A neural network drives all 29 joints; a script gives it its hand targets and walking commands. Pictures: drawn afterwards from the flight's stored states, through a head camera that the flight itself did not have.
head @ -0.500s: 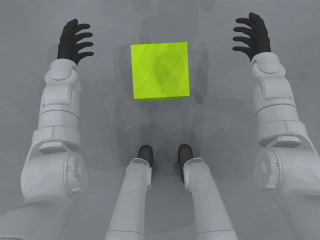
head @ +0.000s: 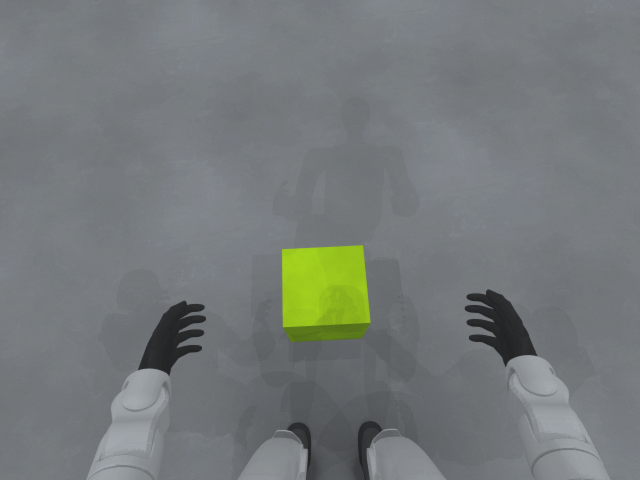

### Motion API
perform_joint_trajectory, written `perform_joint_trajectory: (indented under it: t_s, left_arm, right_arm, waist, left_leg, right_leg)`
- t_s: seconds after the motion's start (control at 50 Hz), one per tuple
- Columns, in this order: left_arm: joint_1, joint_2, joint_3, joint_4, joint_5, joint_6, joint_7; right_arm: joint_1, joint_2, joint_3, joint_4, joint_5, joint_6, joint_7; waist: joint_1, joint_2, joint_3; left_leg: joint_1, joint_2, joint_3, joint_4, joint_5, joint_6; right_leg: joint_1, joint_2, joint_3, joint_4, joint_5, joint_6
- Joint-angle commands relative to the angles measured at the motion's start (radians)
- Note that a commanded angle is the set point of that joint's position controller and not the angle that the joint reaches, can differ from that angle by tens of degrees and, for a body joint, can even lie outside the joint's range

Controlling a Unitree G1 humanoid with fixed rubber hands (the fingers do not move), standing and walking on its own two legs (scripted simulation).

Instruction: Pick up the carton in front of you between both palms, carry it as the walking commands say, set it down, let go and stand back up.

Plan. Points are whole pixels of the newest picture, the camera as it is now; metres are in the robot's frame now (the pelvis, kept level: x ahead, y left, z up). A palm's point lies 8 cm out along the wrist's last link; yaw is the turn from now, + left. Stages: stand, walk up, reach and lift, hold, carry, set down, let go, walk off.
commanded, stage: let go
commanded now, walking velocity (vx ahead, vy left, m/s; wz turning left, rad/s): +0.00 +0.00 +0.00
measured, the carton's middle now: (324, 297) +0.47 +0.02 -0.63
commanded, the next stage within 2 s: stand in 0.68 s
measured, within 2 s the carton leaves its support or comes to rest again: neither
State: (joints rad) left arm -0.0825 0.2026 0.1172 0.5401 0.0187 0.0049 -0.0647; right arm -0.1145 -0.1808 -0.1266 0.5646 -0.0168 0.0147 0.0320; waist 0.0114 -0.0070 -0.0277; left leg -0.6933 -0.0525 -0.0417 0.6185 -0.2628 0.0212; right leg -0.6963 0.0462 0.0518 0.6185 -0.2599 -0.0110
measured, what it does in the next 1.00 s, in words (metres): stands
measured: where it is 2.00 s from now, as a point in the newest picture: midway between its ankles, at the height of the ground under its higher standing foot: outside the picture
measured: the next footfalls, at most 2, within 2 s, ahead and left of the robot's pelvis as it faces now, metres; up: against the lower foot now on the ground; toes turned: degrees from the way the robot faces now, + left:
none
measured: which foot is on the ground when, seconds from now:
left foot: down 0.00-1.00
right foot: down 0.00-1.00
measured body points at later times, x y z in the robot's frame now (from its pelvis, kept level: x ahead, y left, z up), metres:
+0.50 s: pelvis +0.01 +0.00 +0.02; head +0.03 +0.00 +0.47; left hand +0.19 +0.23 -0.06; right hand +0.18 -0.24 -0.06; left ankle +0.00 +0.10 -0.72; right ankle +0.01 -0.11 -0.72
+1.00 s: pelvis +0.04 +0.01 +0.02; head +0.05 +0.02 +0.47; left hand +0.19 +0.29 -0.08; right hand +0.18 -0.29 -0.06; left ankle +0.00 +0.10 -0.72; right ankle +0.01 -0.11 -0.72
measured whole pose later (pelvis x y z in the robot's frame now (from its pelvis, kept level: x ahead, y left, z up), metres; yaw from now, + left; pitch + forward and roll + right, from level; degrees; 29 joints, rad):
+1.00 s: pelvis +0.04 +0.01 +0.02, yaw -1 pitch +0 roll -1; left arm 0.19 0.33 0.05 0.67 0.04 0.02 0.01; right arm 0.17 -0.33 -0.05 0.71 -0.04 0.02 -0.02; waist 0.00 -0.02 0.02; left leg -0.18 -0.04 -0.01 0.51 -0.32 0.04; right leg -0.18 0.04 0.06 0.49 -0.30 0.00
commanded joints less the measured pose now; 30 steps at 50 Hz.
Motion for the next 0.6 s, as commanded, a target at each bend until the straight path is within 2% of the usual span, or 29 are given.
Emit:
perform_joint_trajectory:
  t_s: [0.0,0.02,0.04,0.06,0.08,0.1,0.12,0.14,0.16,0.18,0.2,0.22,0.24,0.26,0.28,0.3,0.32,0.34,0.36,0.38,0.4,0.42,0.44,0.46,0.5,0.52,0.54,0.56,0.58]
  left_arm:
    - [0.114,0.08,-0.016,-0.134,-0.013,-0.015,-0.002]
    - [0.121,0.074,-0.005,-0.134,0.008,-0.009,0.003]
    - [0.173,0.071,-0.009,-0.135,-0.011,-0.007,0.001]
    - [0.127,0.102,-0.016,-0.168,-0.01,-0.018,0.002]
    - [0.163,0.044,-0.06,-0.175,-0.036,-0.02,0.0]
    - [0.202,0.078,-0.061,-0.176,-0.029,-0.015,-0.004]
    - [0.213,0.053,-0.063,-0.163,-0.037,-0.006,-0.007]
    - [0.194,0.1,-0.039,-0.212,-0.034,-0.005,-0.003]
    - [0.23,0.092,-0.057,-0.177,-0.037,-0.001,-0.008]
    - [0.25,0.094,-0.049,-0.165,-0.024,0.014,-0.003]
    - [0.248,0.142,-0.014,-0.196,0.005,0.028,-0.005]
    - [0.235,0.127,-0.036,-0.204,-0.003,0.042,-0.022]
    - [0.243,0.119,-0.025,-0.173,0.005,0.053,-0.023]
    - [0.233,0.112,-0.061,-0.218,-0.011,0.069,-0.028]
    - [0.262,0.122,-0.021,-0.181,-0.017,0.081,-0.024]
    - [0.259,0.101,-0.058,-0.178,-0.02,0.089,-0.022]
    - [0.257,0.117,-0.028,-0.204,-0.015,0.099,-0.021]
    - [0.264,0.111,-0.053,-0.202,-0.004,0.108,-0.017]
    - [0.283,0.1,-0.051,-0.173,-0.014,0.111,-0.014]
    - [0.252,0.13,-0.039,-0.196,0.0,0.12,-0.016]
    - [0.27,0.111,-0.039,-0.237,0.009,0.116,-0.007]
    - [0.239,0.084,-0.061,-0.226,-0.015,0.109,-0.013]
    - [0.209,0.067,-0.084,-0.255,-0.023,0.113,-0.02]
    - [0.226,0.109,-0.067,-0.223,-0.011,0.123,-0.017]
    - [0.265,0.105,-0.039,-0.214,-0.009,0.141,-0.011]
    - [0.264,0.102,-0.047,-0.203,0.008,0.148,-0.008]
    - [0.284,0.114,-0.03,-0.206,0.01,0.144,-0.009]
    - [0.233,0.12,-0.041,-0.229,0.018,0.133,-0.008]
    - [0.24,0.172,0.005,-0.231,0.033,0.137,-0.011]
  right_arm:
    - [0.111,-0.117,0.0,-0.134,0.005,-0.021,0.007]
    - [0.085,-0.101,0.022,-0.114,0.032,-0.021,0.011]
    - [0.12,-0.112,0.008,-0.145,0.005,-0.014,0.013]
    - [0.154,-0.1,0.011,-0.147,0.011,-0.023,0.016]
    - [0.178,-0.079,0.043,-0.142,0.025,-0.021,0.022]
    - [0.248,-0.098,0.015,-0.148,0.031,-0.019,0.02]
    - [0.246,-0.11,0.015,-0.186,0.01,-0.013,0.015]
    - [0.259,-0.089,0.04,-0.212,0.011,-0.013,0.015]
    - [0.282,-0.124,0.035,-0.217,0.005,-0.011,0.016]
    - [0.26,-0.111,0.051,-0.214,0.013,0.006,0.027]
    - [0.314,-0.109,0.054,-0.217,0.023,0.009,0.026]
    - [0.304,-0.104,0.053,-0.251,0.017,0.019,0.023]
    - [0.268,-0.111,0.053,-0.217,0.005,0.035,0.027]
    - [0.285,-0.109,0.071,-0.218,0.025,0.051,0.031]
    - [0.268,-0.123,0.038,-0.227,0.01,0.071,0.039]
    - [0.259,-0.119,0.058,-0.224,0.016,0.086,0.046]
    - [0.293,-0.102,0.05,-0.228,0.021,0.086,0.047]
    - [0.283,-0.077,0.074,-0.225,0.042,0.093,0.053]
    - [0.26,-0.127,0.043,-0.24,0.005,0.109,0.053]
    - [0.293,-0.131,0.057,-0.244,0.023,0.103,0.05]
    - [0.29,-0.148,0.067,-0.235,0.011,0.104,0.054]
    - [0.293,-0.159,0.028,-0.231,0.006,0.102,0.045]
    - [0.302,-0.111,0.065,-0.24,-0.004,0.108,0.04]
    - [0.294,-0.122,0.038,-0.224,0.007,0.109,0.037]
    - [0.279,-0.095,0.06,-0.255,0.007,0.125,0.03]
    - [0.312,-0.091,0.079,-0.276,0.028,0.12,0.032]
    - [0.292,-0.149,0.032,-0.297,0.001,0.123,0.036]
    - [0.304,-0.147,0.045,-0.234,0.029,0.125,0.032]
    - [0.325,-0.157,0.046,-0.245,0.004,0.126,0.031]
  waist:
    - [-0.02,0.023,-0.382]
    - [0.048,0.074,-0.266]
    - [0.01,-0.024,-0.283]
    - [-0.021,-0.014,-0.261]
    - [0.015,0.014,-0.24]
    - [-0.028,0.011,-0.214]
    - [-0.035,-0.031,-0.165]
    - [0.004,-0.05,-0.169]
    - [-0.029,-0.036,-0.124]
    - [0.009,-0.023,-0.082]
    - [0.012,-0.016,0.016]
    - [-0.021,-0.004,0.015]
    - [-0.006,-0.018,0.058]
    - [0.003,-0.008,0.055]
    - [0.002,0.006,0.055]
    - [-0.014,0.006,0.105]
    - [-0.003,-0.007,0.123]
    - [0.003,0.046,0.125]
    - [-0.014,-0.003,0.095]
    - [-0.007,0.023,0.166]
    - [0.022,0.049,0.085]
    - [-0.03,0.011,0.091]
    - [-0.004,-0.04,0.071]
    - [-0.041,-0.008,0.087]
    - [0.012,0.001,0.063]
    - [0.002,0.019,0.058]
    - [-0.003,-0.038,0.017]
    - [0.004,0.056,0.06]
    - [0.0,0.009,0.113]
  left_leg:
    - [0.42,0.03,0.002,-0.071,0.292,-0.038]
    - [0.398,0.024,0.007,-0.121,0.302,-0.039]
    - [0.406,0.027,-0.008,-0.119,0.296,-0.035]
    - [0.491,0.029,-0.006,-0.143,0.284,-0.02]
    - [0.45,0.022,0.012,-0.151,0.277,-0.035]
    - [0.506,0.025,0.012,-0.16,0.269,-0.032]
    - [0.532,0.023,0.02,-0.187,0.265,-0.029]
    - [0.512,0.022,0.006,-0.207,0.221,-0.018]
    - [0.513,0.023,0.018,-0.222,0.198,-0.024]
    - [0.529,0.03,0.019,-0.234,0.114,-0.024]
    - [0.497,0.016,0.034,-0.233,0.136,-0.026]
    - [0.525,0.003,0.056,-0.232,0.107,-0.03]
    - [0.56,0.018,0.033,-0.245,0.089,-0.019]
    - [0.553,0.014,0.039,-0.248,0.077,-0.027]
    - [0.577,0.027,0.03,-0.262,0.008,-0.021]
    - [0.551,0.036,0.021,-0.285,0.015,-0.011]
    - [0.536,0.024,0.034,-0.273,0.036,-0.022]
    - [0.549,0.028,0.024,-0.268,0.054,-0.01]
    - [0.572,0.034,0.029,-0.262,0.062,-0.018]
    - [0.569,0.028,0.037,-0.243,0.027,-0.021]
    - [0.579,0.03,0.02,-0.24,0.127,-0.022]
    - [0.621,0.03,0.02,-0.239,0.146,-0.023]
    - [0.602,0.026,0.029,-0.213,0.127,-0.029]
    - [0.63,0.03,0.023,-0.223,0.155,-0.025]
    - [0.584,0.029,0.017,-0.233,0.161,-0.019]
    - [0.598,0.016,0.039,-0.209,0.156,-0.031]
    - [0.656,0.024,0.021,-0.203,0.222,-0.031]
    - [0.607,0.016,0.041,-0.223,0.178,-0.038]
    - [0.559,0.022,0.035,-0.226,0.129,-0.032]
  right_leg:
    - [0.361,-0.014,-0.005,-0.089,0.239,0.014]
    - [0.331,-0.028,0.001,-0.146,0.213,0.004]
    - [0.378,-0.017,-0.002,-0.131,0.218,0.019]
    - [0.345,-0.023,-0.008,-0.162,0.247,0.028]
    - [0.459,-0.018,-0.001,-0.168,0.22,0.014]
    - [0.433,-0.019,-0.005,-0.179,0.239,0.027]
    - [0.465,-0.02,-0.009,-0.205,0.269,0.023]
    - [0.522,-0.022,0.002,-0.215,0.217,0.022]
    - [0.525,-0.031,0.011,-0.222,0.27,0.022]
    - [0.529,-0.031,0.006,-0.237,0.103,0.026]
    - [0.487,-0.031,-0.006,-0.26,0.113,0.027]
    - [0.518,-0.035,-0.011,-0.274,0.101,0.024]
    - [0.482,-0.046,-0.003,-0.283,0.074,0.018]
    - [0.513,-0.036,-0.01,-0.283,0.048,0.012]
    - [0.54,-0.022,-0.024,-0.26,-0.008,0.021]
    - [0.533,-0.013,-0.036,-0.267,0.014,0.021]
    - [0.568,-0.028,-0.027,-0.277,0.039,0.022]
    - [0.556,-0.03,-0.009,-0.27,0.065,0.014]
    - [0.564,-0.015,-0.029,-0.247,0.074,0.031]
    - [0.533,-0.025,-0.025,-0.26,0.015,0.022]
    - [0.586,-0.021,-0.011,-0.242,0.092,0.01]
    - [0.542,-0.017,-0.013,-0.239,0.133,0.023]
    - [0.575,-0.013,-0.013,-0.237,0.101,0.019]
    - [0.552,-0.017,-0.016,-0.241,0.145,0.015]
    - [0.57,-0.023,-0.009,-0.246,0.152,0.019]
    - [0.588,-0.027,-0.001,-0.244,0.171,0.019]
    - [0.58,-0.014,-0.014,-0.215,0.231,0.031]
    - [0.603,-0.001,-0.019,-0.23,0.162,0.02]
    - [0.608,-0.016,-0.001,-0.239,0.14,0.018]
